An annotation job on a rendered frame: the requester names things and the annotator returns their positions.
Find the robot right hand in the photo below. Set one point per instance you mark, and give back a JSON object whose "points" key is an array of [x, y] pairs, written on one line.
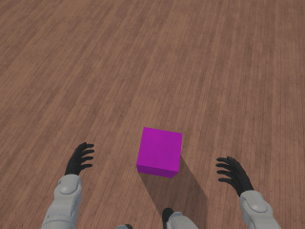
{"points": [[238, 178]]}

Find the right robot foot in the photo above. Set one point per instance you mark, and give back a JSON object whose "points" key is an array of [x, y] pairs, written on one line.
{"points": [[167, 212]]}

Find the left robot forearm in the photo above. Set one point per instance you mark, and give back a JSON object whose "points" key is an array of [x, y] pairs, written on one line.
{"points": [[64, 210]]}

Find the robot left hand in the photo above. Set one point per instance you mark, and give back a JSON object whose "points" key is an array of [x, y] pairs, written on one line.
{"points": [[74, 166]]}

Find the right robot forearm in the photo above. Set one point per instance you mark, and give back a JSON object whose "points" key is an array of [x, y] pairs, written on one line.
{"points": [[256, 212]]}

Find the robot right thigh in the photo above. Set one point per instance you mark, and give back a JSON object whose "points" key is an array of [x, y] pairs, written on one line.
{"points": [[180, 222]]}

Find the carton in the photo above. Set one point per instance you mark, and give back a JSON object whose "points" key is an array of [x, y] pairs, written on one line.
{"points": [[159, 152]]}

